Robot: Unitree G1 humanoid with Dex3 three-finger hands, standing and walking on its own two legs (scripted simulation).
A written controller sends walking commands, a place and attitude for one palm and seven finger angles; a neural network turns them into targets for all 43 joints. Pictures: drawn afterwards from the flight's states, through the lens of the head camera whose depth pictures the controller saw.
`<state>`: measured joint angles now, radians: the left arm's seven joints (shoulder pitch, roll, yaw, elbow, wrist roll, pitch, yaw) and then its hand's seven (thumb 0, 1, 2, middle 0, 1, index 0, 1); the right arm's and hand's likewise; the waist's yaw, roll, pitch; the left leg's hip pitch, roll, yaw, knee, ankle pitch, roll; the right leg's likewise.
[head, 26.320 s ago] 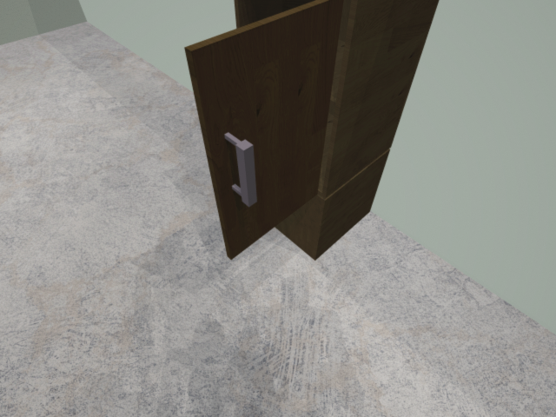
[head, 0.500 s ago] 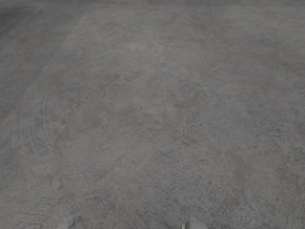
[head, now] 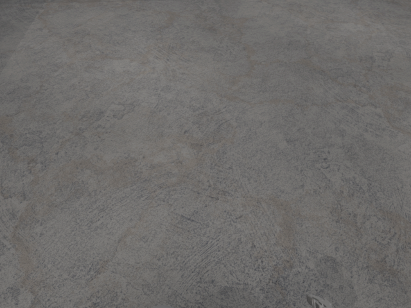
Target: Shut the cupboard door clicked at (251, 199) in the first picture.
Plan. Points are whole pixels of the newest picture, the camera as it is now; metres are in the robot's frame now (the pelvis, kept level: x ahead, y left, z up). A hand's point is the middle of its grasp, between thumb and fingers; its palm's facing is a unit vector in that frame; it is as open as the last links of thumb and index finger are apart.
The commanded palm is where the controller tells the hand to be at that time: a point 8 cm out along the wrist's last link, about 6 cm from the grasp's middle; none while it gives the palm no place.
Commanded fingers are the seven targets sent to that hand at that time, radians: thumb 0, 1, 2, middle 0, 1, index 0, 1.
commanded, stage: turn to face it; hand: left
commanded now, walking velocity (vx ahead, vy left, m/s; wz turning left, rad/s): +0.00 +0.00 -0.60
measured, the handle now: out of the picture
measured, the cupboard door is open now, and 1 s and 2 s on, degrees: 68 68 68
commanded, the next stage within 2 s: none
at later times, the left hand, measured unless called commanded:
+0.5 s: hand (141, 283) +0.18 +0.16 -0.16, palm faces -0.31 -0.90 -0.29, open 7.4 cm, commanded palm none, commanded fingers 0.00 0.90 0.90 -0.20 -0.30 -0.20 -0.30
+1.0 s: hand (170, 257) +0.24 +0.11 -0.15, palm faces -0.58 -0.78 -0.24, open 7.4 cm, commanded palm none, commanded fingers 0.00 0.90 0.90 -0.20 -0.30 -0.20 -0.30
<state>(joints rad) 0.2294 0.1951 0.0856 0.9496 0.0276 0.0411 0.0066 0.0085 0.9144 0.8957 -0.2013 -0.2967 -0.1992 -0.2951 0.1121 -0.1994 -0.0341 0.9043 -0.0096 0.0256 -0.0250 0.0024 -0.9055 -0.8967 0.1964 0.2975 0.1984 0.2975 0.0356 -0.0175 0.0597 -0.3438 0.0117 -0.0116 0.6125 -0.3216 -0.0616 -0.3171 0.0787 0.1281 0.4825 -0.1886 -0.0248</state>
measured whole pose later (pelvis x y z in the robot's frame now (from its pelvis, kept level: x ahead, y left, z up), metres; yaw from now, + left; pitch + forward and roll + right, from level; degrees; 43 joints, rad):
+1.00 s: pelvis +0.02 +0.00 +0.00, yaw -37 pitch +1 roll -2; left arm 0.12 0.26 0.09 0.86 0.02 0.09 -0.04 0.01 0.91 0.90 -0.20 -0.30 -0.19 -0.29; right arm 0.24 -0.22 -0.02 0.89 -0.04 0.02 -0.02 0.00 -0.90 -0.90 0.20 0.30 0.20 0.30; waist -0.01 0.02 0.10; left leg -0.27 0.17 0.19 0.54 -0.26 -0.03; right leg -0.38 -0.02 -0.07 0.83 -0.45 0.04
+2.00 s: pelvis +0.02 -0.04 +0.00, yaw -71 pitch +2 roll +0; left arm 0.16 0.22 0.05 0.88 0.03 0.04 -0.01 0.01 0.91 0.90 -0.20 -0.30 -0.20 -0.29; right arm 0.17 -0.27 -0.04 0.88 -0.02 0.06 -0.01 0.00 -0.91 -0.90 0.20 0.30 0.20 0.30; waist -0.01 0.01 0.09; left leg -0.49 0.07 0.04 0.99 -0.41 -0.10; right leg -0.29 0.02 0.03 0.52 -0.26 -0.02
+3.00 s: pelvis +0.03 -0.07 +0.00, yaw -98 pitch +2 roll -2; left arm 0.20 0.23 0.07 0.98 0.03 0.06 -0.03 0.01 0.91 0.90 -0.20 -0.30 -0.20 -0.29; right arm 0.28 -0.18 0.00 0.95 -0.04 -0.02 -0.02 0.00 -0.90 -0.90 0.20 0.30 0.20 0.30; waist -0.01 -0.03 0.03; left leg -0.24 0.07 0.10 0.48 -0.27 0.00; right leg -0.45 0.01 -0.01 1.04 -0.41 0.00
